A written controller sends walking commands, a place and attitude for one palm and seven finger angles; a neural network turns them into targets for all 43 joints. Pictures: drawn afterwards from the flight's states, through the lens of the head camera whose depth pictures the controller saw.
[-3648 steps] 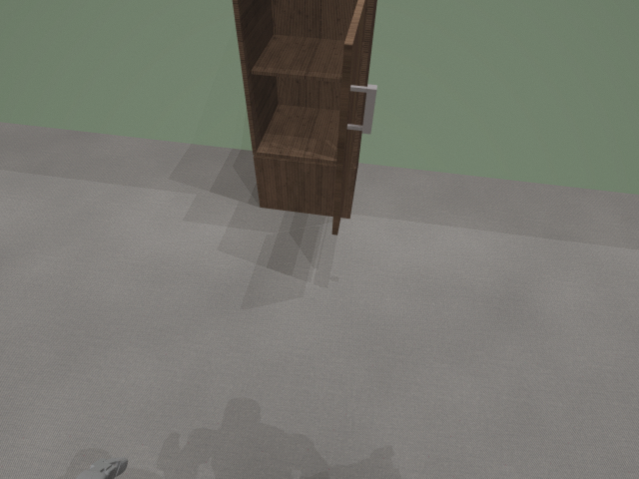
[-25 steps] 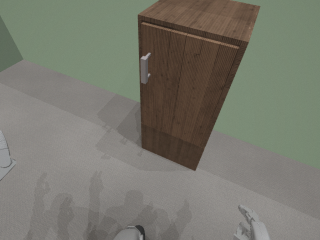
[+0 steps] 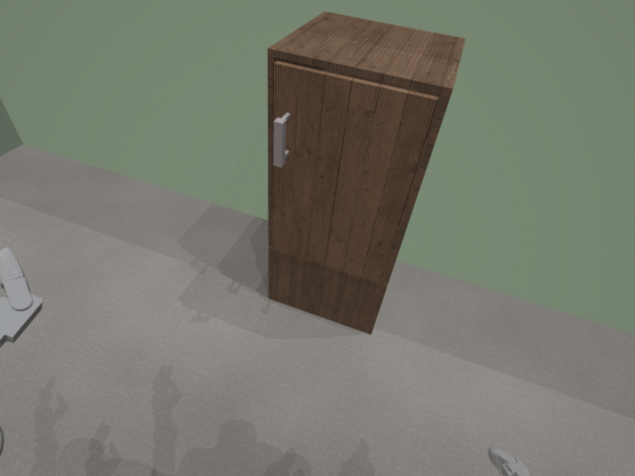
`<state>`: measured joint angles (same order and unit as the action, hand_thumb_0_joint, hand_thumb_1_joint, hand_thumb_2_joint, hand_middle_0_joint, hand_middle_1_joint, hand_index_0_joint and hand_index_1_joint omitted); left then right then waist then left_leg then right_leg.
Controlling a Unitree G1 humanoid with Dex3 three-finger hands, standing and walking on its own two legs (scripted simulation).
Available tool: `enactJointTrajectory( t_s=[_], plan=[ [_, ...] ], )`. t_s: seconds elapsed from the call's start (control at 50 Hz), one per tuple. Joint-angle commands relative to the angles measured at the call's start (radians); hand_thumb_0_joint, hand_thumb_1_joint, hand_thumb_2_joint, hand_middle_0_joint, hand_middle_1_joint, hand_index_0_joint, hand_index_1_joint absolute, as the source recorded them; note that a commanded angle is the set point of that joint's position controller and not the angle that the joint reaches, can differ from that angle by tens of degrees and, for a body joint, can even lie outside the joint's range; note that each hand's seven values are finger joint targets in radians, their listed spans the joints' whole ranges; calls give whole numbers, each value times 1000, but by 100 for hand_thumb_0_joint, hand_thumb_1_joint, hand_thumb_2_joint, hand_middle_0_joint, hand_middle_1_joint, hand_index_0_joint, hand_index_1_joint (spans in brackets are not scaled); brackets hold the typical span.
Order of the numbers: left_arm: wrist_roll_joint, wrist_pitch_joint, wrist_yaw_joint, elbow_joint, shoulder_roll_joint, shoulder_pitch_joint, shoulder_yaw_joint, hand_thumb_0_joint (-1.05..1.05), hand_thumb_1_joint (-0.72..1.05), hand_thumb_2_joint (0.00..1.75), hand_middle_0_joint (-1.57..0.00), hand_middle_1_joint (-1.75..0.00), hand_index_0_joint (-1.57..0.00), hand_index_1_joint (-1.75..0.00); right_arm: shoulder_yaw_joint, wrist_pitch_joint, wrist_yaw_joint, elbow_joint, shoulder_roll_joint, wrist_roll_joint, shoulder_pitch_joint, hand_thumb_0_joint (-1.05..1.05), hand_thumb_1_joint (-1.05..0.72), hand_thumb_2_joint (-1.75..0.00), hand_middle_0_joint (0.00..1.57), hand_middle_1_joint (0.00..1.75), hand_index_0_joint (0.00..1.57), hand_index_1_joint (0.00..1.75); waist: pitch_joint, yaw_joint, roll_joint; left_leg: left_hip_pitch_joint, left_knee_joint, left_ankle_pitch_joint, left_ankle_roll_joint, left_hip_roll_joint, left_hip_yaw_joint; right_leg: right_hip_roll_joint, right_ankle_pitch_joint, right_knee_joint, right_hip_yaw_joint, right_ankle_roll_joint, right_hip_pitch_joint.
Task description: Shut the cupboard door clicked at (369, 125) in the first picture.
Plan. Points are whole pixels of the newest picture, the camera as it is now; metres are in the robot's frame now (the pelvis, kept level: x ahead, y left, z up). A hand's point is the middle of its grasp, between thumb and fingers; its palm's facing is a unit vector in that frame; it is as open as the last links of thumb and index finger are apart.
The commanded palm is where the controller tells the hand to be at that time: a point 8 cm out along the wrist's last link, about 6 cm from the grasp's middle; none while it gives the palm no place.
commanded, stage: stop stepping back and stand still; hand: left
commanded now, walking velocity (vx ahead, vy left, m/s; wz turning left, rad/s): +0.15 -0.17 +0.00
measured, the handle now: (283, 139) +0.87 +0.14 -0.01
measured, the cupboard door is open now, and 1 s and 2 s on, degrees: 0 0 0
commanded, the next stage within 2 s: let the arm hang, fingers relaxed in 0.34 s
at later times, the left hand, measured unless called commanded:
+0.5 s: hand (96, 324) +0.22 +0.25 +0.13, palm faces +0.35 -0.82 -0.45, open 7.4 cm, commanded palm none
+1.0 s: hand out of the picture -0.01 +0.18 -0.15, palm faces +0.03 -0.97 -0.23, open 7.2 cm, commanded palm none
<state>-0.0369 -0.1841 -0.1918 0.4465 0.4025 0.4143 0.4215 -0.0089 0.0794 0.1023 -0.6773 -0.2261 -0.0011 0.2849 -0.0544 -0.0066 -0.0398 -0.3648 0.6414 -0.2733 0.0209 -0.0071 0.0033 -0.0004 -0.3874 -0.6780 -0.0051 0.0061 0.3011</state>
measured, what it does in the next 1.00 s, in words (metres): steps on the spot: left foot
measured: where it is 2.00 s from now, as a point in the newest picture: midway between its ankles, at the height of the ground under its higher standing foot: outside the picture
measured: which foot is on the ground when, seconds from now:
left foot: down 0.00-0.20, up 0.22-0.42, down 0.44-1.00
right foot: down 0.00-1.00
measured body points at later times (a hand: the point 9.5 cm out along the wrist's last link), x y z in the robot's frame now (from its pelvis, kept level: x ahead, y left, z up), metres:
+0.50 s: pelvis +0.00 +0.00 +0.00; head -0.02 -0.01 +0.45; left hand +0.20 +0.29 +0.15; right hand +0.11 -0.27 -0.10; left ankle +0.06 +0.13 -0.72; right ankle -0.03 -0.09 -0.72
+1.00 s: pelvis +0.01 -0.01 +0.02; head +0.02 -0.01 +0.47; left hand -0.01 +0.23 -0.14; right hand +0.02 -0.24 -0.14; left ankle +0.04 +0.13 -0.72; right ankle -0.02 -0.10 -0.72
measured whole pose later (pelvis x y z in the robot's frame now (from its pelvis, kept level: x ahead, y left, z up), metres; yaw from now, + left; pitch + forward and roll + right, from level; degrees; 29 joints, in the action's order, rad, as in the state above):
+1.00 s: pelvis +0.01 -0.01 +0.02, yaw +0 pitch -2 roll +0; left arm 0.02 0.01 -0.02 -1.09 0.19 0.32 0.02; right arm 0.00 -0.03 0.04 -1.07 -0.18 0.02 0.26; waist 0.06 0.00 0.01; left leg -0.22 0.45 -0.19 -0.03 -0.03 -0.01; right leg 0.04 -0.28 -0.42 -0.05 0.05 0.11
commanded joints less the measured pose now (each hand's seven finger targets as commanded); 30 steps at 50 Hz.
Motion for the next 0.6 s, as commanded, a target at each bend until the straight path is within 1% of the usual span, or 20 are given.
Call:
enactJointTrajectory(
  t_s=[0.0, 0.04, 0.1, 0.12, 0.14, 0.18, 0.2, 0.22, 0.24, 0.28, 0.34, 0.4, 0.42, 0.44, 0.48, 0.5, 0.52, 0.54, 0.56, 0.58],
  plan=[
    [6, -44, 3, 264, 189, -43, 80, 0, 90, 90, -20, -30, -20, -30, 34, 84, -10, 183, -98, 9, -143, 0, -90, -90, 20, 30, 20, 30, 71, 34, 299, -42, -560, -565, 85, -298, -458, 34, -56, -258, 15, 3, 110],
    [7, -49, 7, 327, 189, 43, 87, 0, 90, 90, -20, -30, -20, -30, 37, 87, -31, 194, -95, 11, -157, 0, -90, -90, 20, 30, 20, 30, 29, 12, 239, -54, -523, -455, 73, -264, -309, 36, -40, -162, -26, 9, 10],
    [2, -32, 0, 315, 204, 141, 116, 0, 90, 90, -20, -30, -20, -30, 35, 54, -37, 203, -97, 15, -149, 0, -90, -90, 20, 30, 20, 30, 14, 13, 274, -158, -457, -438, 26, -198, -141, 75, -42, 101, -121, 24, -227],
    [4, -31, -2, 304, 235, 165, 144, 0, 90, 90, -20, -30, -20, -30, 37, 44, -32, 206, -100, 16, -141, 0, -90, -90, 20, 30, 20, 30, 6, 17, 257, -166, -386, -405, 11, -160, -98, 64, -50, 187, -104, 35, -268],
    [3, -30, -3, 285, 231, 175, 147, 0, 90, 90, -20, -30, -20, -30, 36, 30, -31, 201, -87, 21, -129, 0, -90, -90, 20, 30, 20, 30, 2, 19, 180, -214, -249, -342, 6, -130, -73, 4, -68, 262, -24, 71, -311],
    [-8, -37, -10, 278, 270, 122, 194, 0, 90, 90, -20, -30, -20, -30, 45, 9, -31, 196, -84, 23, -95, 0, -90, -90, 20, 30, 20, 30, 4, 22, -58, -310, 181, -131, -26, -29, 29, -293, -181, 459, 414, 225, -256],
    [-13, -57, -22, 290, 286, 57, 206, 0, 90, 90, -20, -30, -20, -30, 52, 21, -34, 188, -87, 16, -88, 0, -90, -90, 20, 30, 20, 30, -13, 20, -90, -336, 308, -132, -37, -38, 12, -365, -85, 460, 457, 266, -265],
    [-10, -61, -27, 264, 272, 34, 206, 0, 90, 90, -20, -30, -20, -30, 59, 32, -38, 178, -94, 13, -88, 0, -90, -90, 20, 30, 20, 30, -26, 24, -54, -288, 356, -175, -34, -49, -26, -358, -131, 454, 450, 268, -184],
    [-15, -53, -24, 192, 225, 107, 172, 0, 90, 90, -20, -30, -20, -30, 54, 30, -34, 174, -85, 6, -78, 0, -90, -90, 20, 30, 20, 30, 25, 26, -41, -276, 329, -149, -31, -68, -43, -334, -77, 427, 380, 255, -151],
    [-11, -58, -19, 169, 204, 108, 145, 0, 90, 90, -20, -30, -20, -30, 39, 24, -30, 167, -81, 8, -104, 0, -90, -90, 20, 30, 20, 30, 65, 25, -18, -163, 187, -93, -29, -73, -2, -270, 48, 392, 246, 205, -62],
    [-6, -62, -16, 173, 191, 40, 103, 0, 90, 90, -20, -30, -20, -30, 38, 42, -17, 149, -86, 8, -123, 0, -90, -90, 20, 30, 20, 30, 83, 24, -20, 70, -43, 23, -17, -41, 56, -196, -6, 353, 117, 120, 48],
    [-5, -72, -8, 233, 191, 3, 88, 0, 90, 90, -20, -30, -20, -30, 53, 61, -10, 168, -115, -1, -136, 0, -90, -90, 20, 30, 20, 30, 84, 16, 80, 156, -185, 79, 19, -112, -58, -96, 41, 255, 78, 37, 53],
    [56, 35, 128, -489, -59, 9, -362, 0, 90, 90, -20, -30, -20, -30, 76, 130, -101, 49, -213, -8, -140, 0, -90, -90, 20, 30, 20, 30, 97, 81, 154, 168, -113, 458, 42, -209, -162, -88, 172, -53, -97, 7, 189],
    [59, 172, 173, -519, -75, -28, -317, 0, 90, 90, -20, -30, -20, -30, 70, 21, -113, 19, -251, 2, -85, 0, -90, -90, 20, 30, 20, 30, 58, 49, 208, 57, -177, 609, 106, -258, -260, -49, 8, -121, -35, -15, 108],
    [54, 208, 182, -600, -123, -42, -336, 0, 90, 90, -20, -30, -20, -30, 49, -20, -95, 30, -190, 30, -76, 0, -90, -90, 20, 30, 20, 30, 22, 33, 154, 5, -233, 508, 162, -280, -310, -18, -193, -218, -5, -18, 84],
    [54, 205, 185, -662, -114, -49, -346, 0, 90, 90, -20, -30, -20, -30, 41, -31, -92, 35, -183, 38, -98, 0, -90, -90, 20, 30, 20, 30, 7, 7, 81, 2, -204, 456, 151, -251, -281, -25, -149, -116, -1, -11, 30],
    [58, 198, 187, -735, -95, -45, -353, 0, 90, 90, -20, -30, -20, -30, 31, -39, -90, 34, -173, 39, -120, 0, -90, -90, 20, 30, 20, 30, -26, -22, -2, 9, -149, 431, 108, -199, -216, -24, -1, 49, -8, -4, -64],
    [57, 195, 186, -799, -55, -49, -350, 0, 90, 90, -20, -30, -20, -30, 26, -48, -88, 37, -149, 22, -136, 0, -90, -90, 20, 30, 20, 30, -51, -28, -99, -32, -93, 263, 56, -121, -135, -62, 128, 180, 39, 6, -141],
    [60, 188, 187, -868, -9, -81, -350, 0, 90, 90, -20, -30, -20, -30, 24, -56, -92, 26, -116, 10, -139, 0, -90, -90, 20, 30, 20, 30, -35, -8, -162, -26, -40, 86, 3, -37, -61, -179, 152, 287, 163, 47, -76],
    [63, 181, 188, -948, 6, -138, -353, 0, 90, 90, -20, -30, -20, -30, 30, -71, -93, -20, -107, 24, -121, 0, -90, -90, 20, 30, 20, 30, 21, 18, -204, 6, 20, -41, -21, 1, -26, -245, 86, 364, 241, 107, 41]
  ],
)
